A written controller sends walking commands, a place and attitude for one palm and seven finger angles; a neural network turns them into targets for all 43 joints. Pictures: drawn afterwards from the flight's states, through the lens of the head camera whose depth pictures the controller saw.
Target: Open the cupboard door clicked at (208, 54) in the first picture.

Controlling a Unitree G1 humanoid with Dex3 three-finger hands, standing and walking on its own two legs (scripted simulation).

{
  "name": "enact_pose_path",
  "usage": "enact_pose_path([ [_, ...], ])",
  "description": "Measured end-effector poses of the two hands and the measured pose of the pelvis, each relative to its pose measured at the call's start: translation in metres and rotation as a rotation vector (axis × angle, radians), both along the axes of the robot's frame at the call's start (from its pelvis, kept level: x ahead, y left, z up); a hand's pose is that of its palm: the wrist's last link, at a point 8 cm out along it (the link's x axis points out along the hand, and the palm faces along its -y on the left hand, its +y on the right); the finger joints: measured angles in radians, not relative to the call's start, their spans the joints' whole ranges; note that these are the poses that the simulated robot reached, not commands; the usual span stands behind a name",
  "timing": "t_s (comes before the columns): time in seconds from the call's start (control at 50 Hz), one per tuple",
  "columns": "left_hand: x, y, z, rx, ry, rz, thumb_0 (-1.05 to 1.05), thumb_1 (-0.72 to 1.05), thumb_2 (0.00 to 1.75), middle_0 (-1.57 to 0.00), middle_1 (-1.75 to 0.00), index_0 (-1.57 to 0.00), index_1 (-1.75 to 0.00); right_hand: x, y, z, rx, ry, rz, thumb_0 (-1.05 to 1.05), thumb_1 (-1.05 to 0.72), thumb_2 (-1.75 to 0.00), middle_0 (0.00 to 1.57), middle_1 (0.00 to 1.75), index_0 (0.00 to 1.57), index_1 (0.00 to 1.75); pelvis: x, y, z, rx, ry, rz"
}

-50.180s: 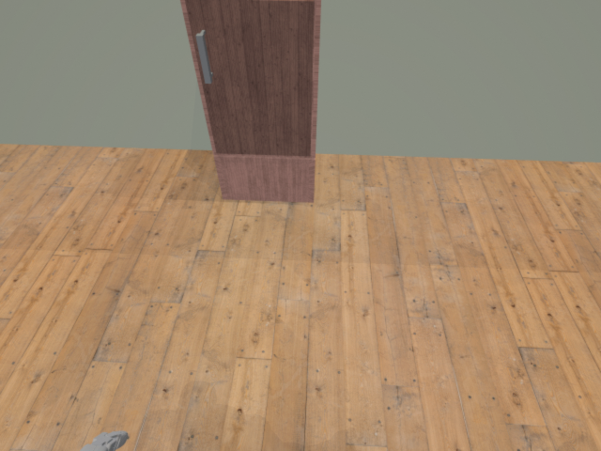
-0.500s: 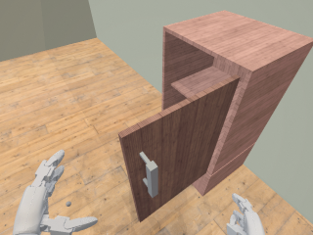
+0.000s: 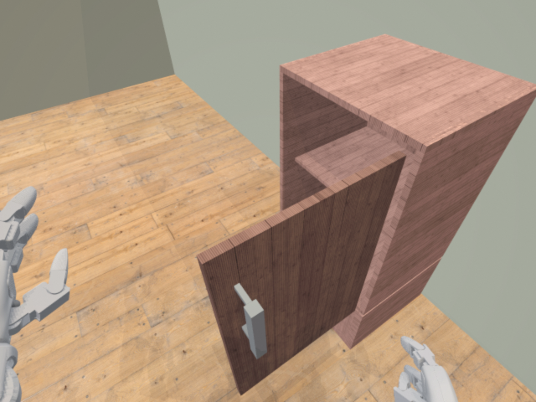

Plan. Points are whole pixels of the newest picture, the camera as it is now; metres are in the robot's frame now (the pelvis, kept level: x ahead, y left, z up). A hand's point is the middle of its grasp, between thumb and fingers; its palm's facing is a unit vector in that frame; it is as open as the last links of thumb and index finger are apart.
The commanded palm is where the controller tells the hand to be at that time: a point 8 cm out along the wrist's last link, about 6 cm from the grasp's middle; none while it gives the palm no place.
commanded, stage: draw the hand back to the body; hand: left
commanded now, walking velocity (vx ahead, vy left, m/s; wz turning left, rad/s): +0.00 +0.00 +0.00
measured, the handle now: (249, 321) +0.27 +0.07 -0.05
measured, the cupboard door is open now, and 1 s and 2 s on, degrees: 91 91 91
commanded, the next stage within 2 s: step back with the hand held close in 0.34 s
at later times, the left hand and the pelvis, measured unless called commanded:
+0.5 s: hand (81, 290) +0.19 +0.24 +0.16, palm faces +0.44 -0.80 -0.42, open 7.4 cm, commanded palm +0.14 +0.28 +0.18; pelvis +0.00 -0.03 +0.01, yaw +0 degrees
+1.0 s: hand (16, 339) +0.13 +0.27 +0.16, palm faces +0.37 -0.79 -0.48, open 7.4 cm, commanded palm +0.07 +0.31 +0.18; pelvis -0.07 +0.01 +0.00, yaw -1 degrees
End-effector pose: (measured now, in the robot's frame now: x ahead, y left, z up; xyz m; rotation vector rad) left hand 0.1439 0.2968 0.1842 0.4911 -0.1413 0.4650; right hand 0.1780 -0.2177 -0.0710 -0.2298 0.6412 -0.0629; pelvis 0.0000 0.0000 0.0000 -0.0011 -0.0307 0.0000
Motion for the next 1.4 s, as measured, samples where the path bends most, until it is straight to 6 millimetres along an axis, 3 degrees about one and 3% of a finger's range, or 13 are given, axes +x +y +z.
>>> enact_pose_path([
  [0.06,0.001,-0.002,0.006,0.005,-0.023,0.003,0.01,0.75,0.84,-0.2,-0.3,-0.2,-0.3,0.001,-0.005,0.0,0.008,0.006,-0.005,0.01,-0.91,-0.9,0.2,0.3,0.2,0.3,0.001,-0.003,0.002,0.003,-0.004,-0.002],
  [0.22,0.002,-0.018,-0.018,-0.067,0.072,-0.014,0.01,0.86,0.89,-0.21,-0.3,-0.2,-0.3,-0.003,-0.018,-0.003,0.006,0.042,-0.021,0.01,-0.91,-0.9,0.2,0.3,0.2,0.3,0.0,-0.013,0.004,0.008,-0.012,-0.003],
  [0.4,-0.002,-0.026,-0.002,-0.025,0.026,-0.016,0.01,0.89,0.9,-0.21,-0.3,-0.21,-0.3,-0.002,-0.026,-0.005,0.008,0.038,-0.026,0.01,-0.91,-0.9,0.2,0.3,0.2,0.3,0.0,-0.022,0.005,0.008,-0.026,0.0],
  [0.54,0.0,-0.024,-0.001,0.003,0.028,-0.016,0.01,0.89,0.9,-0.21,-0.3,-0.21,-0.3,-0.003,-0.03,-0.006,0.009,0.058,-0.029,0.01,-0.91,-0.9,0.2,0.3,0.2,0.3,-0.005,-0.026,0.005,-0.001,-0.014,0.009],
  [0.76,-0.006,-0.021,-0.005,0.056,0.099,-0.118,0.01,0.89,0.9,-0.21,-0.3,-0.21,-0.3,-0.032,-0.038,-0.001,-0.03,0.118,-0.125,0.01,-0.91,-0.9,0.2,0.3,0.2,0.3,-0.027,-0.011,0.004,-0.008,0.023,-0.017],
  [0.9,-0.031,-0.001,0.001,0.089,0.06,-0.12,0.01,0.89,0.9,-0.21,-0.3,-0.21,-0.3,-0.064,-0.025,0.002,-0.038,0.123,-0.15,0.01,-0.91,-0.9,0.2,0.3,0.2,0.3,-0.053,0.001,0.003,-0.021,0.016,-0.019],
  [1.08,-0.075,0.023,-0.01,0.066,0.013,-0.086,0.01,0.89,0.9,-0.21,-0.3,-0.21,-0.3,-0.109,0.0,0.0,-0.065,0.119,-0.114,0.01,-0.91,-0.9,0.2,0.3,0.2,0.3,-0.09,0.02,-0.002,-0.046,0.009,0.005],
  [1.18,-0.108,0.033,-0.005,0.111,-0.017,-0.052,0.01,0.89,0.9,-0.21,-0.3,-0.21,-0.3,-0.126,0.014,-0.008,-0.066,0.13,-0.054,0.01,-0.91,-0.9,0.2,0.3,0.2,0.3,-0.114,0.022,-0.006,-0.052,0.005,0.066],
  [1.3,-0.161,0.037,0.008,0.154,-0.061,-0.009,0.01,0.89,0.9,-0.21,-0.3,-0.21,-0.3,-0.14,0.027,-0.016,-0.054,0.136,0.011,0.01,-0.9,-0.9,0.2,0.3,0.2,0.3,-0.137,0.025,-0.01,-0.047,0.002,0.097],
  [1.4,-0.181,0.055,-0.004,0.086,-0.13,0.038,0.01,0.89,0.9,-0.21,-0.3,-0.21,-0.3,-0.153,0.035,-0.015,-0.088,0.125,-0.005,0.01,-0.9,-0.9,0.2,0.3,0.21,0.3,-0.15,0.042,-0.015,-0.045,0.006,0.085],
])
